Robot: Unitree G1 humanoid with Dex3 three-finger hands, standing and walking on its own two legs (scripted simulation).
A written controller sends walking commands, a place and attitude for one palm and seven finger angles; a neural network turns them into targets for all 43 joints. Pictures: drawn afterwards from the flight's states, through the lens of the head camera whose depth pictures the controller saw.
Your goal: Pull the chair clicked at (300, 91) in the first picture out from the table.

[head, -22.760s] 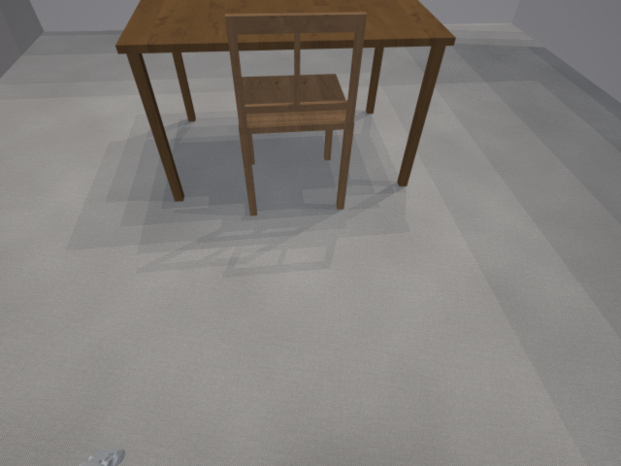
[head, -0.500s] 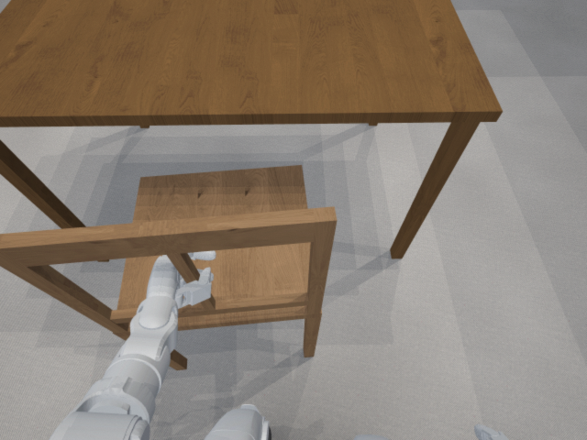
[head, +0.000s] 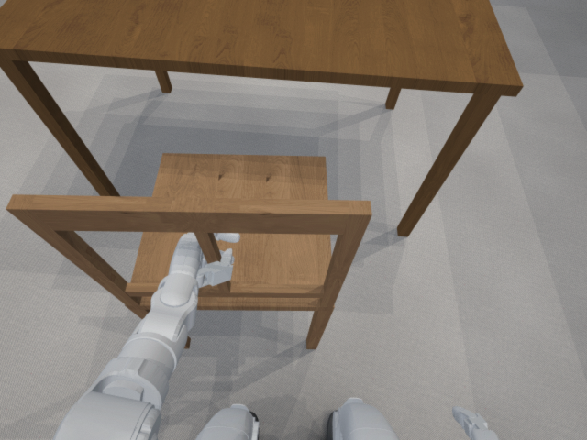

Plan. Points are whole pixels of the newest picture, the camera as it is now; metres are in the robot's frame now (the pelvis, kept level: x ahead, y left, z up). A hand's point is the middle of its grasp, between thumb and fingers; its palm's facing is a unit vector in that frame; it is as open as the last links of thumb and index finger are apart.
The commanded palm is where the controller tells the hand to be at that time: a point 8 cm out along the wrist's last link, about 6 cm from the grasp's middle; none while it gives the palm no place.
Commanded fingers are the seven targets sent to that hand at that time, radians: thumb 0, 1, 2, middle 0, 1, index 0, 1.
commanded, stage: step backward, pulling the chair out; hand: left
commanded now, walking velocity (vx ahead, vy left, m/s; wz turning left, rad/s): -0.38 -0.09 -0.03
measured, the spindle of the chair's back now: (215, 262) +0.37 +0.15 -0.09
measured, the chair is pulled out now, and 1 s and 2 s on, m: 0.33 0.55 0.63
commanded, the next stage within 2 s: stop walking, hand still on the chair in 0.78 s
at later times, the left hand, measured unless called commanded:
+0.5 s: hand (212, 346) +0.23 +0.13 -0.06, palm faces -0.08 -0.99 -0.14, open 5.1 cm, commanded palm +0.22 +0.18 -0.07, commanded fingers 0.00 0.90 0.90 -0.50 -1.45 -0.50 -1.45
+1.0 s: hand (169, 434) +0.13 +0.16 -0.06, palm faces -0.12 -0.99 -0.12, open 5.0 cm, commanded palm +0.12 +0.21 -0.05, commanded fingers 0.00 0.90 0.90 -0.50 -1.45 -0.50 -1.45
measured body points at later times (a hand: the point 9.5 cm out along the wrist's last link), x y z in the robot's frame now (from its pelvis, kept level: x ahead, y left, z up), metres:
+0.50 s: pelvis -0.12 +0.03 +0.01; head -0.03 +0.02 +0.44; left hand +0.23 +0.18 -0.05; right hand -0.02 -0.27 -0.12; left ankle -0.22 +0.19 -0.72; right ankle -0.02 -0.12 -0.72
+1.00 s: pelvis -0.22 +0.07 +0.00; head -0.16 +0.08 +0.44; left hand +0.13 +0.21 -0.05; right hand -0.13 -0.20 -0.12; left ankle -0.19 +0.20 -0.73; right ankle -0.15 -0.06 -0.71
